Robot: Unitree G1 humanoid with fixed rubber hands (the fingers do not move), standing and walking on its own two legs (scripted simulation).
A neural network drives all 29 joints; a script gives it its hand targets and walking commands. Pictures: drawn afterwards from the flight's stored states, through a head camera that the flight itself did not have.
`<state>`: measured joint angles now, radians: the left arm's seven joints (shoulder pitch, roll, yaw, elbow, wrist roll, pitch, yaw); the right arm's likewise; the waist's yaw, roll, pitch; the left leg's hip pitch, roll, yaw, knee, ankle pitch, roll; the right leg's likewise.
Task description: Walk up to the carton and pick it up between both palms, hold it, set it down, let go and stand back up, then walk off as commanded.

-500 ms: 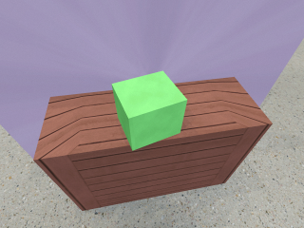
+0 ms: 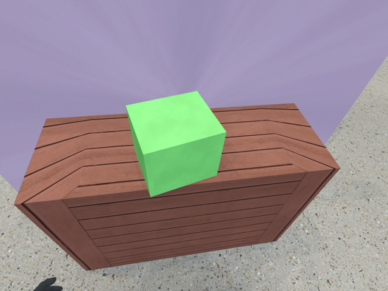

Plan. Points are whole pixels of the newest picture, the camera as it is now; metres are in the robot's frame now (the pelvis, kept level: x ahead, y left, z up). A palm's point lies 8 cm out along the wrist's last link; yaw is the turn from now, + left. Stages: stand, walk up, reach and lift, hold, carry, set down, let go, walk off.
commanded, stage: walk up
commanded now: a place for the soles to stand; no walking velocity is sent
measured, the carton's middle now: (174, 142) +0.51 +0.08 -0.02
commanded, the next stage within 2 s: none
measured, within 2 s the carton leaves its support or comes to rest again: neither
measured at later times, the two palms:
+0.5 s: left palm out of the picture +0.09 +0.27 -0.14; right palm (349, 283) +0.19 -0.35 -0.11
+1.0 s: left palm out of the picture +0.06 +0.27 -0.11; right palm (340, 277) +0.21 -0.35 -0.13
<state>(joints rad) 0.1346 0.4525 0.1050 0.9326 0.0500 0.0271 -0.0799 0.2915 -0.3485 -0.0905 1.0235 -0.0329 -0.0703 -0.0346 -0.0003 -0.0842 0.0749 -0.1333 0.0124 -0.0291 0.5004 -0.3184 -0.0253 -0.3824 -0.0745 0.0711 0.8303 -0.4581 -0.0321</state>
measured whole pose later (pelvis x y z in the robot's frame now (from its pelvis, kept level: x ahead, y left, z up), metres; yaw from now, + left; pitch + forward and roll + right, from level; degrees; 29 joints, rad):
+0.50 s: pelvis +0.06 -0.05 -0.02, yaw +9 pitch -3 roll +0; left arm 0.18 0.39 0.04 0.91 -0.01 0.02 0.02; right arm 0.21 -0.37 -0.07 0.84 -0.03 -0.01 0.01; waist 0.00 -0.04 0.16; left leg -0.35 -0.05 0.01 0.76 -0.36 0.07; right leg -0.38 -0.01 0.01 1.02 -0.59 -0.02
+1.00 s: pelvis +0.05 -0.06 -0.03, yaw +13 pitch -4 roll +1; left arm 0.19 0.40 0.05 0.84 0.03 -0.03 0.01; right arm 0.20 -0.41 -0.07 0.88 -0.01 0.00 0.01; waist 0.03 0.02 0.14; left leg -0.31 0.02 -0.06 0.78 -0.43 -0.01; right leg -0.36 -0.09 -0.08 0.83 -0.40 0.00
